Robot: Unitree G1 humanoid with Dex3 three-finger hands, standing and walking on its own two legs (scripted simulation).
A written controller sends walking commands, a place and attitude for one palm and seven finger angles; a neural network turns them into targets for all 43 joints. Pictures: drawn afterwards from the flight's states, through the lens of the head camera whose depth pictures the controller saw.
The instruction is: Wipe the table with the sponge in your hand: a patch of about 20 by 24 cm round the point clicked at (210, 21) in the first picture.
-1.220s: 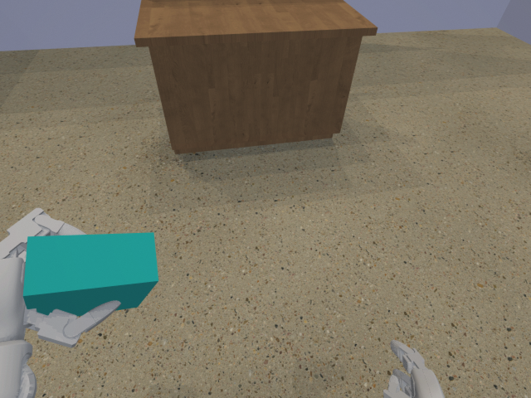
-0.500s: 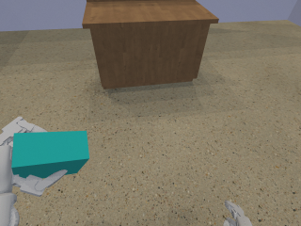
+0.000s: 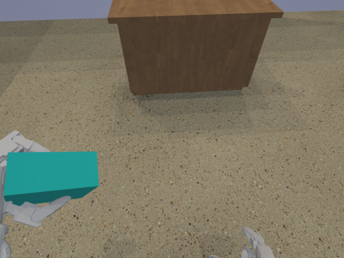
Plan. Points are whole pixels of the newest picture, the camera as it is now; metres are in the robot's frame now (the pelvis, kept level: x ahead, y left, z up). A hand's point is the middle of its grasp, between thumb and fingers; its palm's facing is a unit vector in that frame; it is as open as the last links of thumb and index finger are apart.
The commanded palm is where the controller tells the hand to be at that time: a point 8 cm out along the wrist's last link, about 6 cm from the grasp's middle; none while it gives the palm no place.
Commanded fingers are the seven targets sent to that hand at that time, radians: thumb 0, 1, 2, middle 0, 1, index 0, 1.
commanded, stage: walk to a spot facing it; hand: left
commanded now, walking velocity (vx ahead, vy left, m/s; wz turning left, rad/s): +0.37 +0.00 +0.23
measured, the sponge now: (64, 178) +0.22 +0.20 +0.15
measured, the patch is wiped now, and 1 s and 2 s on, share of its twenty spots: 0.00 0.00 0.00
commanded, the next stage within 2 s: none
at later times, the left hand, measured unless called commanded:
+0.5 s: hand (62, 122) +0.33 +0.24 +0.17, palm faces +0.53 -0.75 -0.39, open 10.1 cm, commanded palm +0.28 +0.27 +0.18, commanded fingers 0.00 0.10 1.30 -1.20 -1.60 -1.20 -1.60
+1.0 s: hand (96, 87) +0.47 +0.21 +0.15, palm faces +0.55 -0.71 -0.45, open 10.1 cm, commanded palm +0.40 +0.25 +0.18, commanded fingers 0.00 0.10 1.30 -1.20 -1.60 -1.20 -1.60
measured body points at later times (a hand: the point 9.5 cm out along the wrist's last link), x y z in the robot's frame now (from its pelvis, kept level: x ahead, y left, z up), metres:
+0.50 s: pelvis +0.15 -0.02 -0.01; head +0.17 -0.01 +0.44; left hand +0.30 +0.28 +0.19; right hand +0.35 -0.25 -0.08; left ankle +0.20 +0.10 -0.74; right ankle +0.09 -0.11 -0.73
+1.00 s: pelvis +0.30 -0.06 +0.00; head +0.34 -0.07 +0.44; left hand +0.43 +0.25 +0.18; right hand +0.50 -0.28 -0.11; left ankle +0.28 +0.06 -0.66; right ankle +0.33 -0.18 -0.73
